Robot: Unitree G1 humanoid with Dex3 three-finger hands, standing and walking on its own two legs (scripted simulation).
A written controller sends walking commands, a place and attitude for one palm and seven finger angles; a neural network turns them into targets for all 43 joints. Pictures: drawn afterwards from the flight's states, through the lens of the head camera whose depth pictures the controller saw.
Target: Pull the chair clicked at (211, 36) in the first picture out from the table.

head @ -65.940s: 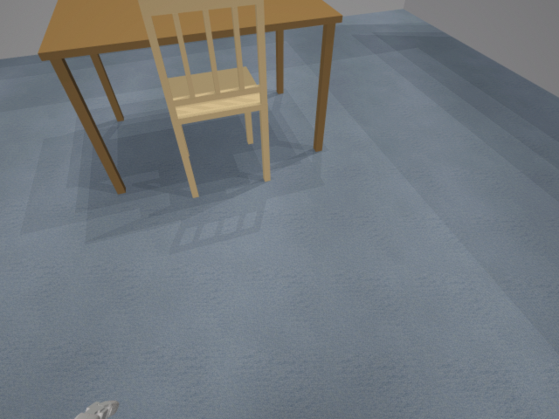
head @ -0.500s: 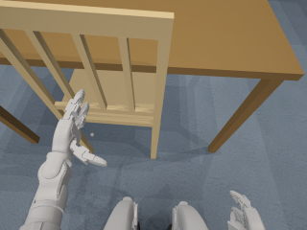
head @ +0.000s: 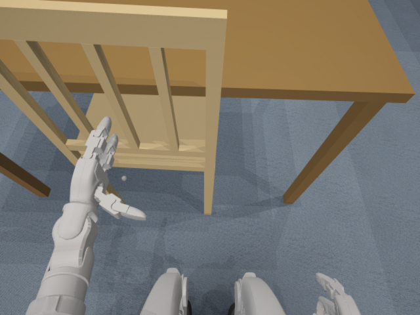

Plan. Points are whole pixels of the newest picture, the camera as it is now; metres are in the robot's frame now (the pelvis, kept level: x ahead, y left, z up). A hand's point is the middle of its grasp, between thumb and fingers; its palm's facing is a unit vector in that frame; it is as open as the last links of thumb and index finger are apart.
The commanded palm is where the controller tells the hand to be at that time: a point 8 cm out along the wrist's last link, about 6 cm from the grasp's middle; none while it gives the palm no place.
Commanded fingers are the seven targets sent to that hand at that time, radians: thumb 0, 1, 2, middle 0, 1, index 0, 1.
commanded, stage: aim the fingers beside a spindle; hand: left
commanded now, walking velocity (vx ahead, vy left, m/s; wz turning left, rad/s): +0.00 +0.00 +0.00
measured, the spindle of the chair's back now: (118, 106) +0.51 +0.20 +0.04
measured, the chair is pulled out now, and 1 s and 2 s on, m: -0.10 -0.10 -0.10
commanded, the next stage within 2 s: none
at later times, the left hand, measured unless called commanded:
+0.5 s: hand (123, 177) +0.36 +0.17 +0.01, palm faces -0.05 -1.00 -0.05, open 16.9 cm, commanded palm +0.34 +0.22 +0.02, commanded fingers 0.00 -0.50 0.30 -0.06 -0.08 -0.06 -0.08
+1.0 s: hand (125, 182) +0.35 +0.16 +0.02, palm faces -0.08 -1.00 -0.04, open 16.9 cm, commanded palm +0.33 +0.22 +0.02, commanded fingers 0.00 -0.50 0.30 -0.06 -0.08 -0.06 -0.08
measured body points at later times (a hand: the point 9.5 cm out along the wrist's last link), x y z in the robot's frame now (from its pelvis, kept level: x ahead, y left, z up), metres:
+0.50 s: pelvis +0.00 +0.00 +0.00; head +0.11 +0.01 +0.43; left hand +0.36 +0.23 +0.02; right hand +0.13 -0.25 -0.11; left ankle +0.03 +0.10 -0.63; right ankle +0.01 -0.11 -0.63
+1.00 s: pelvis +0.00 +0.01 +0.00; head +0.10 +0.01 +0.44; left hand +0.35 +0.22 +0.03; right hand +0.14 -0.24 -0.11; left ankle +0.03 +0.10 -0.63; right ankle +0.01 -0.11 -0.63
